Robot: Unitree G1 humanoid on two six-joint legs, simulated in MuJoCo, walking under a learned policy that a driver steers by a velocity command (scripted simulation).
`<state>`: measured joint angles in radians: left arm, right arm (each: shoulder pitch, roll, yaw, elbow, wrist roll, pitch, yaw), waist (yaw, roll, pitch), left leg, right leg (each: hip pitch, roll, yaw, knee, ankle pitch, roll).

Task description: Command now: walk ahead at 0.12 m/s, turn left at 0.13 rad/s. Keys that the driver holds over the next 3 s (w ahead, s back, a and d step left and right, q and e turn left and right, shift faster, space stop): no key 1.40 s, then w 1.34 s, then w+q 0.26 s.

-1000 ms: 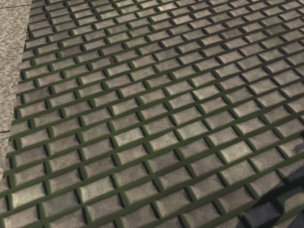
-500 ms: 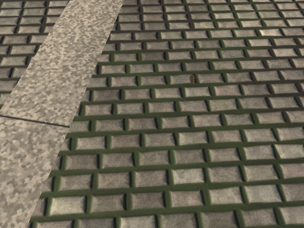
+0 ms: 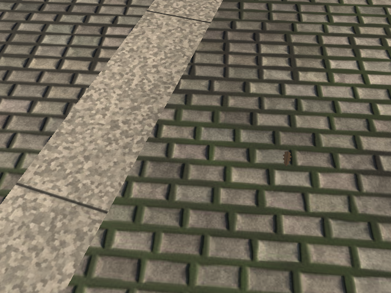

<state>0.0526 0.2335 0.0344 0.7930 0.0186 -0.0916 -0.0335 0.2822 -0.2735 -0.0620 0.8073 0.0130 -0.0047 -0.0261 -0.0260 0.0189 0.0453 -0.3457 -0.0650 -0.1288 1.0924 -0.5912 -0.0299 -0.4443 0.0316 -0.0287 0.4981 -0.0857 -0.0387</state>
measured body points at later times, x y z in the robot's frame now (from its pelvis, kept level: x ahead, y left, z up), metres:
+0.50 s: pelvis +0.08 +0.02 +0.01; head +0.09 +0.03 +0.46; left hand +0.19 +0.27 -0.13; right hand +0.15 -0.24 -0.13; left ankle +0.05 +0.15 -0.73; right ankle +0.11 -0.10 -0.73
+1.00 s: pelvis +0.09 +0.02 +0.01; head +0.10 +0.03 +0.46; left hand +0.17 +0.28 -0.14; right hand +0.12 -0.23 -0.14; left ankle +0.05 +0.15 -0.73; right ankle +0.11 -0.10 -0.73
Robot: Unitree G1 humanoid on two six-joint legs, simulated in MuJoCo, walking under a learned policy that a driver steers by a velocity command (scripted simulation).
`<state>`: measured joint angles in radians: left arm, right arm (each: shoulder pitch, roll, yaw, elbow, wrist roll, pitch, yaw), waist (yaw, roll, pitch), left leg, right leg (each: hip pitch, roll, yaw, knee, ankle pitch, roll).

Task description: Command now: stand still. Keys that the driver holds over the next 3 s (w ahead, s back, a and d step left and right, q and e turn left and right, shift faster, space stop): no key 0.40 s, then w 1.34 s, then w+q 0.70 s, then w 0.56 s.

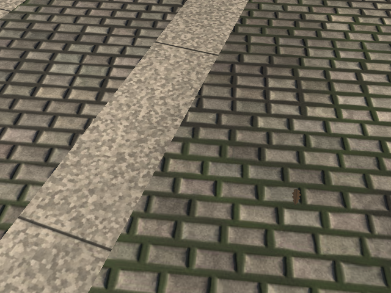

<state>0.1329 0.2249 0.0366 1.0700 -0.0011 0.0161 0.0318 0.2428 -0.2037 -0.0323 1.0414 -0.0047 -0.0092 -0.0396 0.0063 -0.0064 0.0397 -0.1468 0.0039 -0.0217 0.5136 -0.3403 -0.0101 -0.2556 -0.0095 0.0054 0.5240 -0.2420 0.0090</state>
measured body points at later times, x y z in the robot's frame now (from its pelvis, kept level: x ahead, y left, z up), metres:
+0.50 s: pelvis +0.00 +0.00 +0.00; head +0.00 +0.00 +0.45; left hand +0.03 +0.25 -0.16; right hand -0.01 -0.24 -0.16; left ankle -0.04 +0.13 -0.73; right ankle +0.02 -0.12 -0.73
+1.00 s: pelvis +0.17 -0.02 +0.00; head +0.20 -0.02 +0.45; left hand +0.07 +0.21 -0.14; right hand +0.38 -0.24 -0.11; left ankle +0.35 +0.13 -0.69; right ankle +0.03 -0.12 -0.73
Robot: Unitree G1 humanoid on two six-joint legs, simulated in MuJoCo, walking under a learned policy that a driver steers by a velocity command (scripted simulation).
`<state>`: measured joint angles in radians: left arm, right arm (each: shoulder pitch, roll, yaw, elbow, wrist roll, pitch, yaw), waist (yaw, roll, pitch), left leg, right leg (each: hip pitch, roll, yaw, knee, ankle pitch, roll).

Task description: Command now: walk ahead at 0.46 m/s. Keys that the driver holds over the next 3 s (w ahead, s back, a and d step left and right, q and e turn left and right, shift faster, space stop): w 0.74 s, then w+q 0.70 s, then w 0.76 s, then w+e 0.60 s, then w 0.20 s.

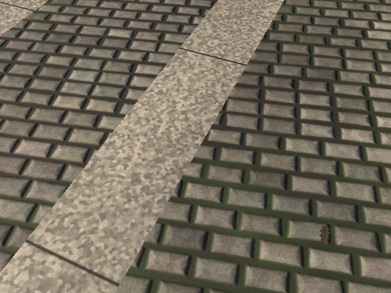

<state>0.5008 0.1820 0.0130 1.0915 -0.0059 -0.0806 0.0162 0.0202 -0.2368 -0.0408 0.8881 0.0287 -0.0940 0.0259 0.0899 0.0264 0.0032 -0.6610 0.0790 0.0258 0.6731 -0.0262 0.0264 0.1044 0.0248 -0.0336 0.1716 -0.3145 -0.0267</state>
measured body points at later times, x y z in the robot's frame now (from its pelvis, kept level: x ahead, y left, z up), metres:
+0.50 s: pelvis +0.29 +0.05 +0.01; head +0.30 +0.05 +0.46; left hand +0.46 +0.30 -0.10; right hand +0.27 -0.21 -0.13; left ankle +0.23 +0.13 -0.74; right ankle +0.48 -0.13 -0.67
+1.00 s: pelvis +0.58 -0.02 +0.01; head +0.59 -0.02 +0.46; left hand +0.57 +0.25 -0.13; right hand +0.72 -0.27 -0.12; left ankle +0.72 +0.18 -0.66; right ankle +0.54 -0.10 -0.74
